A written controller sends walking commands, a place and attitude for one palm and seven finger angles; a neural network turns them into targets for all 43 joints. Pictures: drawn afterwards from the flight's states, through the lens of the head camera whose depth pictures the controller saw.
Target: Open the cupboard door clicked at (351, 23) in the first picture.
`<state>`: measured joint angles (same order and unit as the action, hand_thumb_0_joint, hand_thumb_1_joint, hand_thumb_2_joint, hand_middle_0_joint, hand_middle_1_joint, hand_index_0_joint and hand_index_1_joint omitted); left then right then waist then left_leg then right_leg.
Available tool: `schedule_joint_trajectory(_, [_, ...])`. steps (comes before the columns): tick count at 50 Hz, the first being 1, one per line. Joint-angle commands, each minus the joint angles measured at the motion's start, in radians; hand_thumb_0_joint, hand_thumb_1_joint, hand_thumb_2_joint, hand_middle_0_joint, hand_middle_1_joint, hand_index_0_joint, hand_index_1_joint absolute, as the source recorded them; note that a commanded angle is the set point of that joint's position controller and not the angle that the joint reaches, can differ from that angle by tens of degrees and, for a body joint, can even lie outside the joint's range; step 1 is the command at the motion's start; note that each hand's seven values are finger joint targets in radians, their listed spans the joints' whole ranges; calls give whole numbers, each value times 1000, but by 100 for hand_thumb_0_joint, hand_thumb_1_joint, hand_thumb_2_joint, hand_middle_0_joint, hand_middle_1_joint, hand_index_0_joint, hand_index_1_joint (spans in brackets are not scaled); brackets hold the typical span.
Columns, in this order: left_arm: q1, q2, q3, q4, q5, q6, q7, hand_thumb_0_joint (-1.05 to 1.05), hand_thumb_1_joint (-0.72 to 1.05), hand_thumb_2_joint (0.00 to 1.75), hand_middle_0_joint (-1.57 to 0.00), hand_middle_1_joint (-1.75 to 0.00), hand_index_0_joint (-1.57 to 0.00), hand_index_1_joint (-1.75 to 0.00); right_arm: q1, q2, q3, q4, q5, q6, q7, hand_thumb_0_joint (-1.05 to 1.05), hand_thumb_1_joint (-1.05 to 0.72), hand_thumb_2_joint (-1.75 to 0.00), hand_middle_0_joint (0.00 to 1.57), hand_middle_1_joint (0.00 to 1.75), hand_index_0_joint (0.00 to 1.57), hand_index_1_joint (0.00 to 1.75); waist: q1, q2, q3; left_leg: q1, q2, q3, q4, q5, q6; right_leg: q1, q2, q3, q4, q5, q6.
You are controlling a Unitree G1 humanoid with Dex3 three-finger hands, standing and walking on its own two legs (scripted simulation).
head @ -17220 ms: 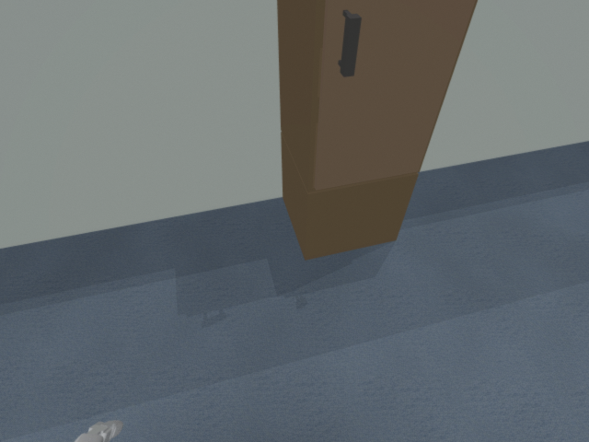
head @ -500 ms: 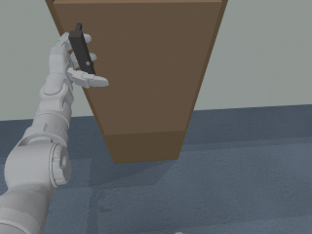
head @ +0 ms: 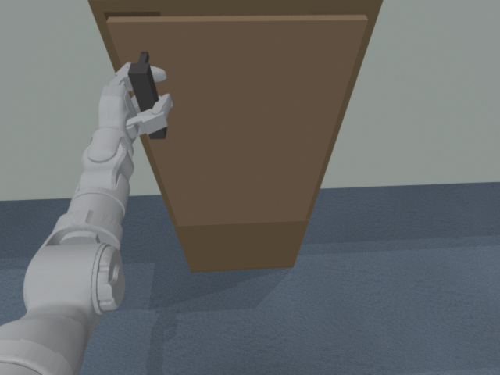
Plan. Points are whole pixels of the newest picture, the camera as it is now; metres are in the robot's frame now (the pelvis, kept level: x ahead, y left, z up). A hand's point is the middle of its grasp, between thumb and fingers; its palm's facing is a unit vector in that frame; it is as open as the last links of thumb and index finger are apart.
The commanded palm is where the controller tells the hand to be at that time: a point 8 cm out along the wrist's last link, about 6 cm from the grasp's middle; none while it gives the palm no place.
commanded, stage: close the thumb around the handle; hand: left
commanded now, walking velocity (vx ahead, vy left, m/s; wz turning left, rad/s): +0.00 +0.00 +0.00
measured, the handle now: (151, 96) +0.53 +0.15 +0.15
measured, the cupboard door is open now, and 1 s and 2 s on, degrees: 0 35 36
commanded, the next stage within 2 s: pull the door open along its arc in 0.12 s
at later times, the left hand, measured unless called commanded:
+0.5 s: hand (162, 123) +0.46 +0.12 +0.16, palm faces +0.02 -1.00 +0.01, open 6.1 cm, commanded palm +0.41 +0.17 +0.15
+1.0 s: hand (221, 209) +0.30 +0.03 +0.16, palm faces +0.24 -0.97 +0.04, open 6.5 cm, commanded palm +0.23 +0.08 +0.15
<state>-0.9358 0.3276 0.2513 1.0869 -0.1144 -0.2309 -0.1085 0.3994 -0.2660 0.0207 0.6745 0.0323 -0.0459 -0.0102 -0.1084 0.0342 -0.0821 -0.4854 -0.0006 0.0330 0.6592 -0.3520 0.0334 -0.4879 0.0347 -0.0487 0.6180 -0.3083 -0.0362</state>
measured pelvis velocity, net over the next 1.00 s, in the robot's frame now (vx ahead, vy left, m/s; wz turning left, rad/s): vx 0.00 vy -0.02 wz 0.03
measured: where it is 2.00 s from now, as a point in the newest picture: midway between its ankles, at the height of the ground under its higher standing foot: outside the picture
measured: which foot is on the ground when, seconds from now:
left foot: down 0.00-1.00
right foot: down 0.00-1.00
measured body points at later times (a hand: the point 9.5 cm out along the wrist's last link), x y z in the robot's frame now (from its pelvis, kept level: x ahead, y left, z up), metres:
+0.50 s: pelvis +0.00 +0.00 +0.00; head +0.03 -0.01 +0.45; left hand +0.45 +0.17 +0.16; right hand +0.04 -0.26 -0.12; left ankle -0.02 +0.10 -0.72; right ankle -0.01 -0.10 -0.72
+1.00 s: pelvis +0.00 -0.02 +0.01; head -0.03 -0.04 +0.46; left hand +0.28 +0.08 +0.16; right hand +0.23 -0.21 -0.05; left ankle -0.02 +0.10 -0.72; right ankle -0.01 -0.10 -0.72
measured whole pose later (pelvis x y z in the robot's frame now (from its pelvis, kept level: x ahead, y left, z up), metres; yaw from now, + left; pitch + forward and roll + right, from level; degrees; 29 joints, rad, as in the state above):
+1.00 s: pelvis +0.00 -0.02 +0.01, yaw +2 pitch -1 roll +0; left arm -0.05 -0.11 -0.26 -0.14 -0.02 0.26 0.49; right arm 0.08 -0.17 0.03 0.57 0.00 0.06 0.05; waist 0.02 0.05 -0.07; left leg -0.21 0.00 0.00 0.55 -0.32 0.00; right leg -0.21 0.04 -0.07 0.54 -0.30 -0.06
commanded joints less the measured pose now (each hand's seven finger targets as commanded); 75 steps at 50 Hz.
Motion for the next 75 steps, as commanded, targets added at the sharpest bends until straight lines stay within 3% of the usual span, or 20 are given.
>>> schedule_joint_trajectory(1, [-505, 211, 55, -232, -19, -44, 17, 0, 90, 90, -40, -135, -40, -135, 84, -152, -60, -86, -2, -18, -16, 0, -90, -90, 20, 30, 20, 30, -7, -33, -366, 212, -2, -51, -44, 407, 6, 153, 5, 28, -42, 422, 12])
schedule_joint_trajectory(3, [-488, 248, 93, -233, -19, -38, 31, 0, 90, 90, -40, -135, -40, -135, 78, -149, -54, -92, -5, -16, -17, 0, -90, -90, 20, 30, 20, 30, 10, -35, -371, 186, -7, -42, -51, 392, 6, 191, 2, 32, -43, 431, 11])
schedule_joint_trajectory(6, [-488, 204, 48, -263, 0, -51, 39, 0, 90, 90, -40, -135, -40, -135, 70, -141, -54, -95, -5, -16, -13, 0, -90, -90, 20, 30, 20, 30, 3, -14, -360, 206, -5, -44, -46, 417, 6, 168, 2, 31, -39, 437, 11])
schedule_joint_trajectory(10, [-466, 233, 69, -272, 5, -58, 43, 0, 90, 90, -40, -135, -40, -135, 65, -145, -55, -102, -6, -13, -14, 0, -90, -90, 20, 30, 20, 30, 12, -14, -373, 208, -3, -44, -46, 406, 4, 176, 3, 33, -38, 426, 9])
schedule_joint_trajectory(11, [-465, 236, 71, -256, 5, -54, 42, 0, 90, 90, -40, -135, -40, -135, 64, -146, -54, -102, -7, -12, -15, 0, -90, -90, 20, 30, 20, 30, 10, -29, -368, 191, -5, -39, -49, 389, 7, 188, 2, 36, -41, 426, 10])
schedule_joint_trajectory(12, [-530, 172, 12, -260, 0, -51, 40, 0, 90, 90, -40, -135, -40, -135, 57, -140, -52, -99, -4, -13, -15, 0, -90, -90, 20, 30, 20, 30, -20, -23, -334, 189, -5, -36, -50, 356, 8, 160, 2, 37, -52, 409, 14])
schedule_joint_trajectory(14, [-490, 142, 4, -267, -4, -54, 40, 0, 90, 90, -40, -135, -40, -135, 62, -139, -59, -102, -4, -20, -13, 0, -90, -90, 20, 30, 20, 30, -8, -43, -344, 199, -6, -42, -49, 358, 8, 162, 3, 31, -52, 394, 10])
schedule_joint_trajectory(17, [-424, 152, 18, -323, -10, -52, 40, 0, 90, 90, -40, -135, -40, -135, 47, -138, -59, -110, -3, -22, -12, 0, -90, -90, 20, 30, 20, 30, 20, 7, -413, 235, -6, -37, -47, 405, 3, 193, 2, 35, -42, 436, 6])
schedule_joint_trajectory(22, [-256, 123, 11, -442, -32, -32, 28, 0, 90, 90, -40, -135, -40, -135, 11, -135, -61, -141, 4, -23, -6, 0, -90, -90, 20, 30, 20, 30, 53, -41, -406, 227, -6, -27, -63, 425, 9, 255, 3, 33, -48, 475, 5])
schedule_joint_trajectory(26, [-54, 66, -11, -580, -54, 5, 25, 0, 90, 90, -40, -135, -40, -135, -48, -123, -60, -181, 13, -26, 0, 0, -90, -90, 20, 30, 20, 30, 95, -34, -367, 229, -6, -11, -82, 442, 11, 296, -2, 29, -57, 502, 4])
schedule_joint_trajectory(32, [197, -52, -97, -869, -66, 85, 45, 0, 90, 90, -40, -135, -40, -135, -150, -96, -56, -228, 25, -34, 4, 0, -90, -90, 20, 30, 20, 30, 123, -61, -290, 262, -3, -1, -117, 412, 12, 315, -9, 22, -87, 477, 9])
schedule_joint_trajectory(33, [211, -98, -41, -931, -106, 118, 131, 0, 90, 90, -40, -135, -40, -135, -191, -73, -51, -237, 26, -40, 5, 0, -90, -90, 20, 30, 20, 30, 165, -74, -265, 235, -7, 2, -124, 373, 5, 318, -9, 15, -107, 424, 12])
schedule_joint_trajectory(35, [303, -204, -131, -1026, -84, 177, 250, 0, 90, 90, -40, -135, -40, -135, -246, -62, -42, -235, 19, -42, 14, 0, -90, -90, 20, 30, 20, 30, 156, -52, -191, 240, 2, -7, -149, 326, -6, 291, -14, 10, -123, 339, 14])
schedule_joint_trajectory(43, [568, -402, -338, -1404, 63, 374, 543, 0, 90, 90, -40, -135, -40, -135, -351, -17, -38, -259, -26, 30, 39, 0, -90, -90, 20, 30, 20, 30, 152, -128, -208, 312, 7, -22, -149, 368, -18, 367, -35, 2, -134, 362, 9])
schedule_joint_trajectory(49, [758, -504, -460, -1499, 167, 463, 680, 0, 90, 90, -40, -135, -40, -135, -438, 15, -30, -245, -51, 92, 63, 0, -90, -90, 20, 30, 20, 30, 158, -108, -128, 326, 2, -37, -121, 349, -21, 350, -53, 23, -177, 337, -3])
schedule_joint_trajectory(55, [977, -567, -528, -1610, 119, 529, 685, 0, 90, 90, -40, -135, -40, -135, -520, 37, -7, -253, -46, 155, 91, 0, -90, -90, 20, 30, 20, 30, 177, -87, -108, 308, -9, -42, -102, 324, -28, 369, -74, 44, -199, 364, 3])
schedule_joint_trajectory(58, [916, -596, -574, -1663, 115, 542, 686, 0, 90, 90, -40, -135, -40, -135, -526, 39, -2, -256, -45, 164, 94, 0, -90, -90, 20, 30, 20, 30, 156, -113, -109, 308, -11, -48, -88, 332, -28, 371, -84, 56, -189, 435, 15])
schedule_joint_trajectory(64, [650, -509, -486, -1522, 121, 510, 722, 0, 90, 90, -40, -135, -40, -135, -542, 32, 3, -213, -45, 133, 56, 0, -90, -90, 20, 30, 20, 30, 137, -142, -56, 291, -31, -60, -85, 231, -16, 300, -99, 101, -253, 247, 30])
schedule_joint_trajectory(67, [675, -517, -470, -1471, 128, 495, 736, 0, 69, 81, -38, -133, -38, -133, -538, 36, -2, -206, -51, 115, 45, 0, -90, -90, 20, 30, 20, 30, 153, -162, -82, 280, -37, -64, -83, 207, -16, 321, -117, 133, -277, 188, 36])
schedule_joint_trajectory(75, [635, -502, -500, -1490, 150, 425, 682, 0, 13, 57, -35, -127, -35, -127, -482, 31, -14, -215, -48, 103, 22, 0, -90, -90, 20, 30, 20, 30, 140, -124, -132, 300, -31, -72, -120, 228, -12, 381, -127, 139, -262, 264, 41])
